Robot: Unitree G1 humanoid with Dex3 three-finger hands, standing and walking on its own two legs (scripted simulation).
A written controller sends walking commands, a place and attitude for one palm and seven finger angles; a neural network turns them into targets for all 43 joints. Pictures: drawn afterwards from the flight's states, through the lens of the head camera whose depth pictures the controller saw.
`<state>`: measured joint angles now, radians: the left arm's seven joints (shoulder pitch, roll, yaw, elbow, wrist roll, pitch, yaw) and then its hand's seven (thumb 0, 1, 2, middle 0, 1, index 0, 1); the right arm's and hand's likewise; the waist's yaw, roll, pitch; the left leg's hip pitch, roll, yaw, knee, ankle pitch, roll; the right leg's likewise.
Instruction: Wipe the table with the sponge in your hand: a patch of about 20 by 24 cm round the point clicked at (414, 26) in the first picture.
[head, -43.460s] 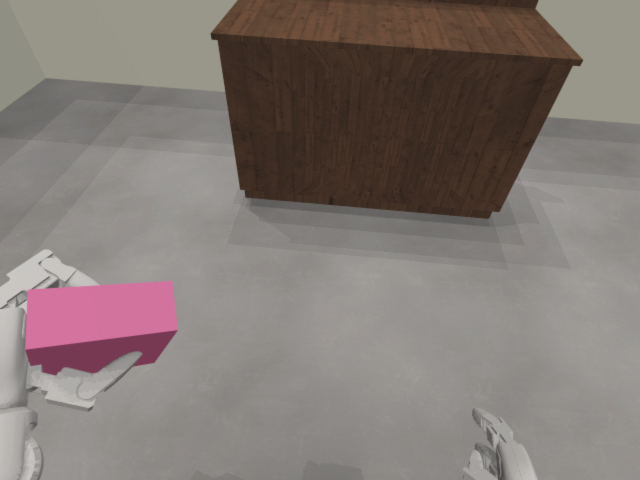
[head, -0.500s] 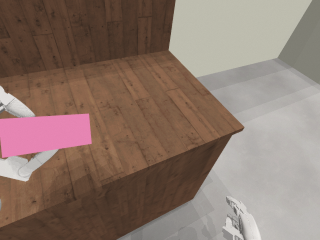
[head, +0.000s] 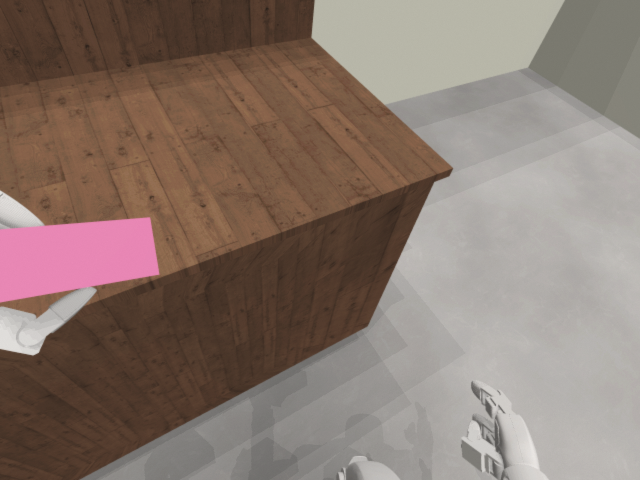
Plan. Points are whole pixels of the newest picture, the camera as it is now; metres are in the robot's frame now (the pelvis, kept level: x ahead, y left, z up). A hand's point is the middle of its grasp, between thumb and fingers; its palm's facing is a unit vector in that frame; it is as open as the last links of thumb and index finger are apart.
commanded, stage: stop stepping back and stand still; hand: left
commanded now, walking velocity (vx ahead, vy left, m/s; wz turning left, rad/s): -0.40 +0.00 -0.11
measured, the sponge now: (88, 258) +0.27 +0.23 +0.18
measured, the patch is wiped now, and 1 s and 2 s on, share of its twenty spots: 1.00 1.00 1.00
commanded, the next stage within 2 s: stand and wait in 1.44 s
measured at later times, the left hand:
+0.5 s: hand out of the picture +0.08 +0.20 +0.20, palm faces +0.44 -0.84 -0.31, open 9.1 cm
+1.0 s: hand out of the picture +0.00 +0.16 +0.21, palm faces +0.43 -0.82 -0.38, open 9.1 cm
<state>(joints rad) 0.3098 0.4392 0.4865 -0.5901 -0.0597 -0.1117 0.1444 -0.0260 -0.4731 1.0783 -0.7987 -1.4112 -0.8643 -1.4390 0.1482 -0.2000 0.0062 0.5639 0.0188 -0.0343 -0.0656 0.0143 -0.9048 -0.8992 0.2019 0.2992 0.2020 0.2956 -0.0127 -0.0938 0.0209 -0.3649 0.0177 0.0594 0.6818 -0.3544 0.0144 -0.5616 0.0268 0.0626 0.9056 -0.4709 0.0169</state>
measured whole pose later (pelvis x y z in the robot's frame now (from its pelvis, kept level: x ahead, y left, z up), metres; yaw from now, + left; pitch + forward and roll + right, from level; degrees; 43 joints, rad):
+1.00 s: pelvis -0.20 -0.09 +0.00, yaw +1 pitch +0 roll +2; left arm 0.44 0.42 0.38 -0.54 -0.04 -0.09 0.12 -0.03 -0.48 1.09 -0.80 -1.41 -0.87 -1.44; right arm 0.27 -0.20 0.02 0.61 0.03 -0.13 -0.07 0.01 -0.90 -0.90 0.20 0.30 0.20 0.30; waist -0.03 -0.05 -0.12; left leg -0.27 0.01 0.07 0.63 -0.35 0.01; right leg -0.53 0.01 -0.03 0.96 -0.42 -0.01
